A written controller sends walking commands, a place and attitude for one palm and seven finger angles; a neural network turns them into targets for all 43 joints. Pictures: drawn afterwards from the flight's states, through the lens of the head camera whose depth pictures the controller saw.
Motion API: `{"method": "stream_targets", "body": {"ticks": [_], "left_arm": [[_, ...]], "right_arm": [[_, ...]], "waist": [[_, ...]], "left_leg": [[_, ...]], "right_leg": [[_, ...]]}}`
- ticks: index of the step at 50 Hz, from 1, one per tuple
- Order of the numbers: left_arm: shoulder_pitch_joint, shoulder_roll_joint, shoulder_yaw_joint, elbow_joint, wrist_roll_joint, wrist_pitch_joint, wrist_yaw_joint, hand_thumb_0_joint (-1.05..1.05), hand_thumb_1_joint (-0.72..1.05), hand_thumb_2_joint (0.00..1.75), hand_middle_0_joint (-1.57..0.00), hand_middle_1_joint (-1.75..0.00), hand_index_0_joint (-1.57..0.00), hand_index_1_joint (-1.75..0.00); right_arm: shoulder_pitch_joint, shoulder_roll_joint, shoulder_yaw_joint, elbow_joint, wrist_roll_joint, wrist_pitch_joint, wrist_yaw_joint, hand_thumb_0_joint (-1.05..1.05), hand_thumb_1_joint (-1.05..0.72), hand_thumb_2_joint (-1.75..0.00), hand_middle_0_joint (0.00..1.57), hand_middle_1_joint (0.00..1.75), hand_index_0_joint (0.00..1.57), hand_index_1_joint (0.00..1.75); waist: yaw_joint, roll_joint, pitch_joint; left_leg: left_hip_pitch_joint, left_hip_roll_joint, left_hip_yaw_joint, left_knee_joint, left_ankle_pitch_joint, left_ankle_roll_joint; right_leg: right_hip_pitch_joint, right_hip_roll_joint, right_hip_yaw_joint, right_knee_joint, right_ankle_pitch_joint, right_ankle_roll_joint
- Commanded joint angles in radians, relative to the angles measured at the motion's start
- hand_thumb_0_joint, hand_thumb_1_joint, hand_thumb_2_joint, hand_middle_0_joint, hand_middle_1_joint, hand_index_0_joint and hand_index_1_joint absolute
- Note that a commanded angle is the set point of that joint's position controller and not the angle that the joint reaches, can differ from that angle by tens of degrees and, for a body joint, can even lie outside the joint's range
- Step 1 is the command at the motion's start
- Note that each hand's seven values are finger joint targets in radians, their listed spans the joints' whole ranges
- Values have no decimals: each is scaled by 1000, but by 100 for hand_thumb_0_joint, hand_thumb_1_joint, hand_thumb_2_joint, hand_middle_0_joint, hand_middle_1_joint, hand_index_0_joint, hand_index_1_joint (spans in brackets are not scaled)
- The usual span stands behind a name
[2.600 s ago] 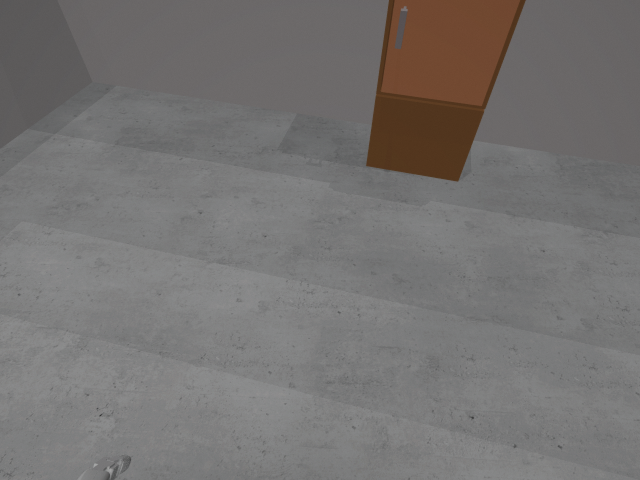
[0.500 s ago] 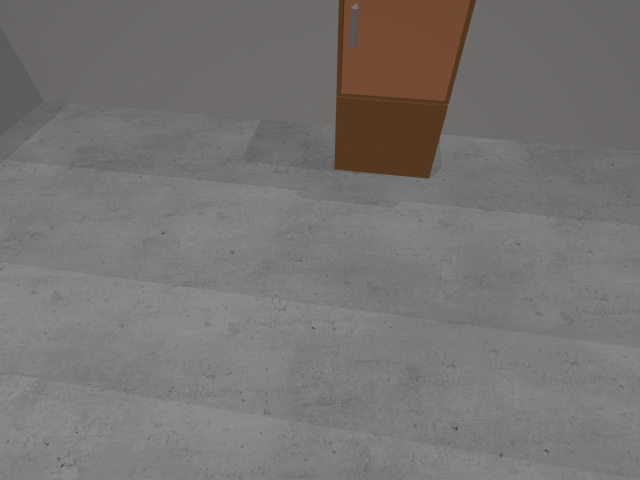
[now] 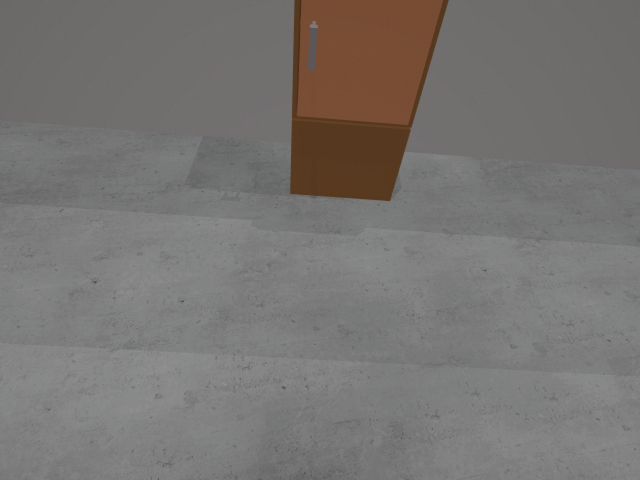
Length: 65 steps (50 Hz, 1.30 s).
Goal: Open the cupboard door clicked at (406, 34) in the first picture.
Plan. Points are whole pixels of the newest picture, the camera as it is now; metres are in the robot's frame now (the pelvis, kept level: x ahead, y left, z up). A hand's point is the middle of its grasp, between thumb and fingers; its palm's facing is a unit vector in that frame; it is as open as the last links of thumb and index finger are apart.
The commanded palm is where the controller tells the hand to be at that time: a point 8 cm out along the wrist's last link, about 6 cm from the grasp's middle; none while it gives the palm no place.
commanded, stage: walk to a spot facing it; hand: left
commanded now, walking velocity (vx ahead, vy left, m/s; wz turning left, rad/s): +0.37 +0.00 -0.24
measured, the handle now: (312, 45) +1.34 +0.12 -0.06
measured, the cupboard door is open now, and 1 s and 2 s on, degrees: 0 0 0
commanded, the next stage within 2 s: turn to face it in 0.94 s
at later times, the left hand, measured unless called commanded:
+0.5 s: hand (262, 362) +0.32 +0.11 -0.16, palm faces -0.21 -0.97 -0.13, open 7.4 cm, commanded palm none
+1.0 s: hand (270, 331) +0.38 +0.11 -0.17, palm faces -0.03 -0.99 -0.16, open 7.4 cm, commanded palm none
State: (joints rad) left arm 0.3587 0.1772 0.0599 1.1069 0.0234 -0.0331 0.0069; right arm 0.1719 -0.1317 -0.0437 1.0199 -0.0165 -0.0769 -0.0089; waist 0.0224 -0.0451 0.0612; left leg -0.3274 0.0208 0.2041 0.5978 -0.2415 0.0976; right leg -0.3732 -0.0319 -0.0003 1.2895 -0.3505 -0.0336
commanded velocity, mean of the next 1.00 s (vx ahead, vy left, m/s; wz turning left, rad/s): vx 0.35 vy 0.00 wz -0.11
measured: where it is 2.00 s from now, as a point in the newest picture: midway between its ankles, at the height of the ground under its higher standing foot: (333, 352)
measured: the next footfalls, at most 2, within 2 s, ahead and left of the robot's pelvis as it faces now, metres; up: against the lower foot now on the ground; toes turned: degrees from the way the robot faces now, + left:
right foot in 0.54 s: +0.33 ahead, -0.15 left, +0.00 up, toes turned -18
left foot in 1.06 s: +0.60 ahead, +0.04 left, +0.00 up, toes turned +3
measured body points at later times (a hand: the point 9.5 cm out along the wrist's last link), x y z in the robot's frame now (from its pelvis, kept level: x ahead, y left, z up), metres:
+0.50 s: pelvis +0.20 -0.02 +0.00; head +0.23 -0.03 +0.45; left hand +0.33 +0.17 -0.15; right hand +0.01 -0.17 -0.14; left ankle +0.06 +0.06 -0.73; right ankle +0.29 -0.14 -0.71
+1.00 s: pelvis +0.41 -0.06 +0.01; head +0.44 -0.05 +0.46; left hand +0.38 +0.16 -0.15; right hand +0.50 -0.31 -0.13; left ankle +0.55 +0.05 -0.70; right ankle +0.30 -0.13 -0.73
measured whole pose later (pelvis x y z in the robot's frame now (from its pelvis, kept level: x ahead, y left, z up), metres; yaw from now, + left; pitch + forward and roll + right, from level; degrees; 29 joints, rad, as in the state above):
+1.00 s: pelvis +0.41 -0.06 +0.01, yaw -7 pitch -1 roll -2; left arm 0.39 0.14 0.03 1.13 0.02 -0.08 0.01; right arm 0.11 -0.20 -0.06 1.00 -0.02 -0.02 0.03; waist 0.04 0.01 0.05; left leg -0.52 0.13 0.12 0.70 -0.17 -0.02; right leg 0.02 0.01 -0.19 0.36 -0.37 -0.02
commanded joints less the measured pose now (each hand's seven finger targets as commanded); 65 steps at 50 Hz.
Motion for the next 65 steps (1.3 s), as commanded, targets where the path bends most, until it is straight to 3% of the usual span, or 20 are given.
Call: {"method": "stream_targets", "body": {"ticks": [1, 11, 20, 23, 25, 26, 27, 28, 29, 32, 35, 48, 51, 52, 53, 54, 55, 58, 60, 65], "left_arm": [[110, -14, 3, -40, 14, 22, -15, 0, 90, 90, -20, -30, -20, -30], [-144, 23, 20, -127, 9, 43, -28, 0, 90, 90, -20, -30, -20, -30], [-358, -4, -3, -181, 4, 22, -34, 0, 90, 90, -20, -30, -20, -30], [-305, -6, -4, -169, 5, 9, -30, 0, 90, 90, -20, -30, -20, -30], [-126, 31, 7, -114, 9, -6, -22, 0, 90, 90, -20, -30, -20, -30], [21, 68, 24, -65, 13, -18, -18, 0, 90, 90, -20, -30, -20, -30], [155, 170, 51, -31, 11, -28, -6, 0, 90, 90, -20, -30, -20, -30], [218, 232, 59, -9, -9, -28, 1, 0, 90, 90, -20, -30, -20, -30], [151, 231, 62, -20, -18, -22, 8, 0, 90, 90, -20, -30, -20, -30], [-21, 84, 14, -52, -13, -35, 10, 0, 90, 90, -20, -30, -20, -30], [-39, 35, 5, -57, 4, -55, 15, 0, 90, 90, -20, -30, -20, -30], [107, 111, -3, 1, 0, -58, 14, 0, 90, 90, -20, -30, -20, -30], [88, 124, -1, 1, -4, -52, 18, 0, 90, 90, -20, -30, -20, -30], [92, 107, -4, -9, -13, -50, 17, 0, 90, 90, -20, -30, -20, -30], [130, 49, -16, -30, -29, -50, 11, 0, 90, 90, -20, -30, -20, -30], [90, 62, -18, -50, -23, -51, 16, 0, 90, 90, -20, -30, -20, -30], [31, 70, -15, -56, -24, -39, 21, 0, 90, 90, -20, -30, -20, -30], [10, 15, -12, -35, -6, -10, 13, 0, 90, 90, -20, -30, -20, -30], [71, -8, -14, -20, -8, 12, 13, 0, 90, 90, -20, -30, -20, -30], [16, -8, -8, -58, 0, 44, 20, 0, 90, 90, -20, -30, -20, -30]], "right_arm": [[131, -94, -8, 19, -1, -24, -11, 0, -90, -90, 20, 30, 20, 30], [312, -105, -8, 75, 6, -32, -24, 0, -90, -90, 20, 30, 20, 30], [474, -91, -1, 153, -14, -15, -29, 0, -90, -90, 20, 30, 20, 30], [461, -109, -1, 158, -14, -8, -29, 0, -90, -90, 20, 30, 20, 30], [428, -130, -5, 152, -6, -5, -27, 0, -90, -90, 20, 30, 20, 30], [386, -135, -7, 135, 3, -7, -21, 0, -90, -90, 20, 30, 20, 30], [387, -87, -1, 105, 17, -12, -9, 0, -90, -90, 20, 30, 20, 30], [348, -65, 2, 72, 18, -15, -10, 0, -90, -90, 20, 30, 20, 30], [287, -77, -8, 64, 17, -10, -12, 0, -90, -90, 20, 30, 20, 30], [223, -24, -11, 59, -2, 21, -4, 0, -90, -90, 20, 30, 20, 30], [292, 5, -17, 71, -13, 50, 3, 0, -90, -90, 20, 30, 20, 30], [-107, -62, -2, -80, -7, 33, 43, 0, -90, -90, 20, 30, 20, 30], [98, -110, -17, -17, -15, 22, 23, 0, -90, -90, 20, 30, 20, 30], [238, -178, -31, 20, -23, 16, 12, 0, -90, -90, 20, 30, 20, 30], [352, -286, -52, 41, -24, 14, 0, 0, -90, -90, 20, 30, 20, 30], [356, -295, -45, 49, -1, 25, -7, 0, -90, -90, 20, 30, 20, 30], [276, -260, -40, 31, 3, 27, -13, 0, -90, -90, 20, 30, 20, 30], [114, -138, -4, 9, 2, 10, -20, 0, -90, -90, 20, 30, 20, 30], [65, -126, 3, 7, 7, 8, -21, 0, -90, -90, 20, 30, 20, 30], [65, -143, -15, -13, 0, 35, -16, 0, -90, -90, 20, 30, 20, 30]], "waist": [[25, 128, 13], [-30, 102, 72], [-108, 137, 116], [-72, 161, 69], [10, 140, -50], [82, 127, -131], [127, -58, -256], [112, -137, -302], [100, -31, -234], [-2, 55, 19], [-62, -1, 29], [21, -50, 61], [-82, -11, -57], [-133, 86, -170], [-150, 312, -313], [-138, 276, -327], [-115, 159, -217], [-35, 147, -37], [9, 170, -61], [1, 142, -67]], "left_leg": [[-9, 269, -254, -431, -6, 7], [260, 261, -145, -455, 213, -52], [432, 302, -75, -389, 458, 18], [455, 300, -3, -267, 775, 13], [407, 277, 26, -38, 958, -19], [241, 254, 54, 160, 828, -50], [-48, 160, 86, 450, 348, -91], [-256, 18, 3, 742, -313, -120], [-307, 70, -132, 821, -271, -90], [-250, 157, -178, 716, -74, -95], [-205, 161, -164, 613, -27, -114], [-217, 89, -63, 74, 65, -101], [106, 17, -18, -67, 96, -66], [383, 119, -121, -84, 328, -26], [634, 399, -465, -96, 668, 106], [598, 475, -529, -171, 813, 174], [459, 456, -467, -212, 741, 169], [157, 315, -270, -286, 650, 67], [75, 255, -191, -300, 615, 41], [52, 244, -242, -330, 375, 71]], "right_leg": [[-125, -76, 32, -12, 112, 18], [-388, -95, 0, -224, 281, 54], [-330, -57, -122, -541, 147, 3], [-185, 8, -185, -638, 62, -35], [79, 65, -213, -731, 97, -65], [340, 22, -158, -773, 202, -92], [632, -229, 152, -809, 242, -184], [732, -410, 512, -915, 437, -300], [633, -415, 465, -963, 339, -308], [199, -302, 215, -1061, 268, -159], [96, -244, 72, -1094, 284, -129], [362, -234, -37, -1015, 633, -90], [337, -198, -100, -718, 864, -51], [171, -139, -141, -501, 688, -1], [-84, 2, -178, -174, 27, 47], [-130, 11, -71, 3, -263, 34], [-158, -39, -37, 45, -210, 37], [-91, -106, -18, -87, -68, 70], [10, -98, -37, -210, -33, 81], [14, -74, -56, -371, 15, 96]]}}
